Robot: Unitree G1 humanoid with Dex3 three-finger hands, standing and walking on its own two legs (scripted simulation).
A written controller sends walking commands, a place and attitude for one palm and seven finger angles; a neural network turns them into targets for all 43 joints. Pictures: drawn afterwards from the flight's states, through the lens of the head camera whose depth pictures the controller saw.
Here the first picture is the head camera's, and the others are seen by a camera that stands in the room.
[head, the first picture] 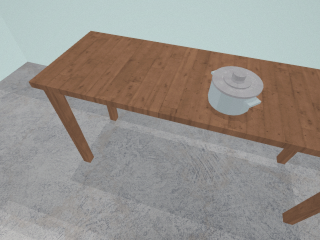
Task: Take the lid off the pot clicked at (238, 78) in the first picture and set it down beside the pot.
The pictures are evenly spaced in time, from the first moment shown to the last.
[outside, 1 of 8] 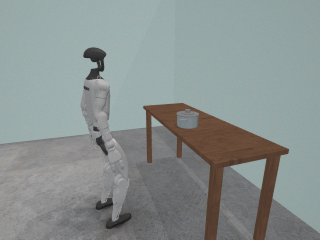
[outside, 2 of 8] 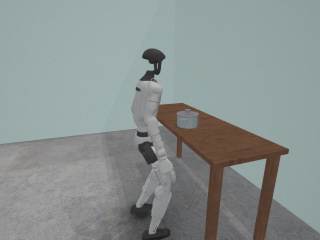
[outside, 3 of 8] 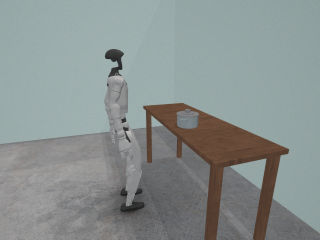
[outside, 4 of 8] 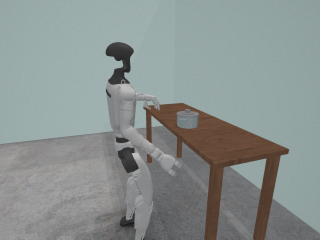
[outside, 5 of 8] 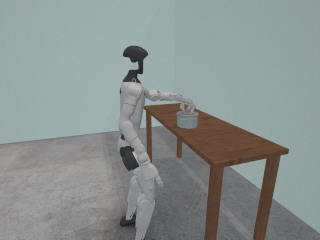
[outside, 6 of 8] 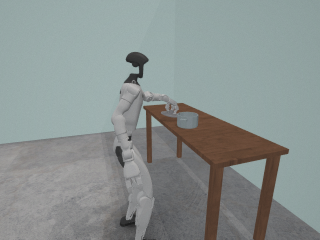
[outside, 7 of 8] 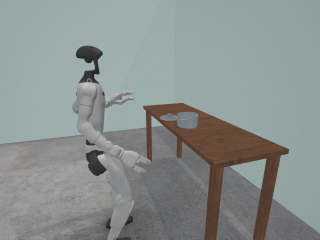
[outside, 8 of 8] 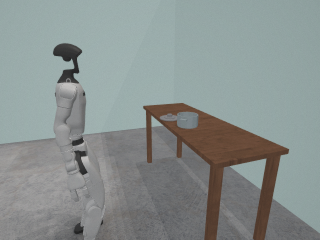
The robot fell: no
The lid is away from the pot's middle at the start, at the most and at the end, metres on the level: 0.00 0.23 0.22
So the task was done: yes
